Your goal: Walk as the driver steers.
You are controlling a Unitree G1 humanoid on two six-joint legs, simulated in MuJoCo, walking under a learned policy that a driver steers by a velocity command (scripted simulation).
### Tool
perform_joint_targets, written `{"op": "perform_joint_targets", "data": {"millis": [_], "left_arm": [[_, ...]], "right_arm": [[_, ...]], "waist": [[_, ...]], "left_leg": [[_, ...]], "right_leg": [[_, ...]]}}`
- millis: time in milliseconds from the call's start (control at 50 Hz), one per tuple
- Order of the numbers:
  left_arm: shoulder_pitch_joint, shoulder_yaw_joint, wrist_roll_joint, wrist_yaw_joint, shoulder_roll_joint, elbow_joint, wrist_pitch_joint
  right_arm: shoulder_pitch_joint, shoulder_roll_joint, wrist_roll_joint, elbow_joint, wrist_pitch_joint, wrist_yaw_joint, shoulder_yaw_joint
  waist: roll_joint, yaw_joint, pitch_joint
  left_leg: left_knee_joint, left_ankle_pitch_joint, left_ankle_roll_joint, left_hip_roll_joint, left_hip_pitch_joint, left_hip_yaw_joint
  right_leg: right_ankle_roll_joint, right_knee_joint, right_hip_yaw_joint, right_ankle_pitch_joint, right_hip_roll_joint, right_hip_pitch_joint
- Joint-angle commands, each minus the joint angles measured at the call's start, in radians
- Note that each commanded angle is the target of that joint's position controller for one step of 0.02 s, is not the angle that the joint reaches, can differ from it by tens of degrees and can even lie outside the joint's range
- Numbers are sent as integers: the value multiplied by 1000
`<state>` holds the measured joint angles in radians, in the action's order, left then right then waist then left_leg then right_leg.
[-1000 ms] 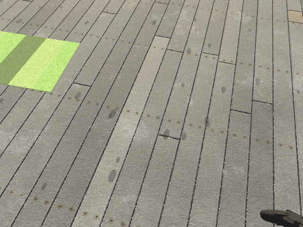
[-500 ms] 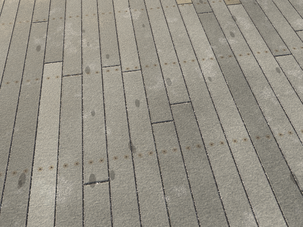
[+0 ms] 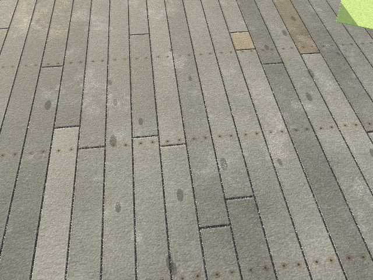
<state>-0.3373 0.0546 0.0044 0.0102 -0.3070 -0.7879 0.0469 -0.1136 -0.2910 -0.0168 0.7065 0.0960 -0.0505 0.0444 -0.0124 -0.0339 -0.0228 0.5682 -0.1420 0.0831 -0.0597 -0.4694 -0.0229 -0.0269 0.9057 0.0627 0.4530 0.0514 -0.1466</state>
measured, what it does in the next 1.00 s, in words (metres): walks ahead, turning left: right foot, then left foot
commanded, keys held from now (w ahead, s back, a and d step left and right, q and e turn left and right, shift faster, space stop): w+q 0.70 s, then w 0.10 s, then w+e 0.20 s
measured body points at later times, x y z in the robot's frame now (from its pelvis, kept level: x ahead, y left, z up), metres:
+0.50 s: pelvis +0.29 -0.01 +0.01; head +0.32 +0.00 +0.45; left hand +0.44 +0.29 -0.06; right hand +0.40 -0.28 -0.11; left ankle +0.12 +0.07 -0.67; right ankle +0.40 -0.09 -0.72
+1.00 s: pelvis +0.52 +0.14 +0.00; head +0.55 +0.17 +0.45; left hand +0.38 +0.39 -0.13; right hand +0.82 +0.03 -0.07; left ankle +0.55 +0.26 -0.72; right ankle +0.43 -0.08 -0.65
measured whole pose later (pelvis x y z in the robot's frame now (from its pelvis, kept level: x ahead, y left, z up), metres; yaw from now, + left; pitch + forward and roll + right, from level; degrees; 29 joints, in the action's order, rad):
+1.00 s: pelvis +0.52 +0.14 +0.00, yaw +26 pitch +2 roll -1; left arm -0.37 0.05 -0.03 -0.01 -0.30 -0.90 0.06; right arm -0.06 -0.26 0.01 0.61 0.05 -0.03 0.03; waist 0.00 -0.06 -0.06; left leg 0.60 -0.17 0.05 0.02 -0.47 -0.04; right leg 0.01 0.95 0.01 0.51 -0.04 -0.18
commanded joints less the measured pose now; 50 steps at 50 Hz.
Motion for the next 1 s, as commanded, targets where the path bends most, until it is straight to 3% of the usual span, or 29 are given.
{"op": "perform_joint_targets", "data": {"millis": [20,40,60,100,160,220,260,320,380,400,420,440,460,480,500,520,540,580,660,740,780,840,880,900,920,940,960,980,1000], "left_arm": [[78,14,-33,-20,-133,139,69],[127,12,-19,-20,-122,151,78],[131,20,4,-16,-125,152,77],[99,20,16,-12,-105,154,67],[137,11,16,-4,-74,165,49],[253,0,14,-5,-43,189,53],[321,-3,5,-12,-37,201,61],[383,4,-7,-24,-56,219,72],[353,21,-13,-29,-91,212,85],[286,31,-12,-26,-106,194,89],[183,46,-1,-18,-136,175,93],[25,61,10,-8,-192,162,91],[-39,75,10,-14,-240,123,73],[-15,56,-11,-19,-148,139,67],[24,43,-10,-15,-99,145,62],[71,36,0,-15,-90,145,58],[98,31,3,-15,-72,134,56],[119,26,7,-15,-54,119,62],[113,42,-2,-15,-97,81,70],[97,47,-5,-14,-125,49,61],[58,48,-14,-16,-140,24,55],[-2,53,-39,-21,-167,-23,39],[-6,55,-48,-20,-190,-43,25],[7,53,-51,-18,-199,-49,19],[5,42,-47,-15,-180,-54,17],[0,15,-16,-15,-118,-29,25],[-123,-21,-13,-24,0,-12,40],[-50,10,-43,-26,-122,-34,50],[28,23,-62,-27,-146,2,52]], "right_arm": [[-226,-153,-4,-19,-11,14,50],[-182,-143,7,-27,-15,16,45],[-155,-124,13,-36,-14,20,38],[-135,-125,14,-49,-18,27,38],[-155,-153,5,-39,-20,43,48],[-195,-168,-4,-19,-30,59,54],[-234,-168,-8,-3,-39,66,55],[-279,-161,-15,14,-53,71,55],[-268,-162,-11,13,-64,76,60],[-250,-152,-9,7,-67,75,58],[-238,-120,-4,-5,-64,70,47],[-243,-65,15,-28,-60,67,26],[-385,-20,-16,-49,-53,66,10],[-371,-122,-22,-24,-53,69,27],[-261,-168,-16,-37,-58,68,42],[-209,-158,-8,-49,-61,69,43],[-175,-145,1,-61,-60,65,46],[-189,-105,-12,-68,-69,54,44],[-123,-61,-4,-107,-79,46,31],[-30,-37,-3,-125,-62,26,17],[36,-24,-2,-143,-53,16,8],[113,-38,-1,-178,-47,6,9],[89,-70,5,-180,-41,4,22],[-3,-101,10,-155,-39,8,39],[-158,-151,12,-105,-39,18,66],[-337,-237,24,-73,-46,36,92],[-336,-298,32,-75,-49,41,93],[-333,-200,30,-82,-44,39,71],[-279,-165,24,-68,-38,39,57]], "waist": [[102,129,167],[26,102,72],[17,73,51],[67,34,49],[71,34,31],[80,74,18],[88,101,21],[95,116,19],[129,82,23],[136,42,46],[120,-11,128],[10,-71,276],[-322,-7,373],[-209,-26,289],[-113,-51,160],[-45,-35,82],[-39,-19,29],[-97,14,11],[-70,16,-13],[-39,-15,-19],[-31,-37,-34],[-37,-39,-63],[-62,4,-39],[-69,68,19],[-59,147,114],[42,213,269],[285,125,427],[163,181,404],[157,162,233]], "left_leg": [[-282,-219,225,341,672,638],[-305,-120,206,300,531,547],[-320,-21,194,267,451,487],[-347,106,200,227,370,435],[-363,206,202,199,284,357],[-348,192,151,143,225,298],[-331,161,129,133,213,305],[-274,108,117,158,286,380],[-190,129,97,190,363,463],[-139,171,81,174,354,461],[-6,205,52,127,310,422],[265,32,15,59,177,332],[552,-454,-43,-60,-174,213],[671,-433,-55,34,-283,226],[699,-336,-64,63,-306,204],[685,-265,-74,94,-279,172],[648,-219,-79,119,-267,168],[607,-180,-82,155,-206,147],[486,-93,-106,182,-254,123],[251,109,-94,167,-198,84],[146,150,-79,145,-153,51],[46,79,-46,125,-138,31],[-12,-5,-17,92,-56,2],[-59,14,3,62,96,-23],[-77,71,27,46,340,-32],[-23,140,86,242,671,175],[-141,-39,231,490,902,640],[-210,-130,208,472,833,666],[-233,-100,167,437,714,498]], "right_leg": [[8,404,66,-27,-58,-623],[8,317,47,-78,-90,-611],[14,234,46,-122,-119,-561],[41,152,34,-148,-128,-493],[87,8,3,-224,-119,-485],[105,-209,-2,-435,-84,-417],[105,-311,-6,-531,-52,-356],[91,-398,20,-522,-33,-336],[52,-450,37,-413,-33,-279],[26,-488,20,-412,-34,-182],[-17,-492,42,-416,-84,4],[-81,-463,207,-362,-256,272],[-235,-532,642,-159,-459,548],[-208,-577,693,37,-463,486],[-168,-598,539,9,-417,363],[-150,-622,419,-124,-376,241],[-148,-647,336,-227,-342,158],[-140,-696,209,-315,-296,68],[-176,-755,74,-445,-311,46],[-154,-760,-69,-540,-276,56],[-147,-764,-103,-542,-278,67],[-145,-741,-84,-590,-321,144],[-132,-659,-70,-787,-333,193],[-112,-549,-90,-929,-313,179],[-80,-371,-122,-959,-266,95],[-35,-58,-142,-632,-208,-138],[21,268,-71,126,-36,-458],[17,375,65,142,-67,-530],[10,382,41,63,-109,-605]]}}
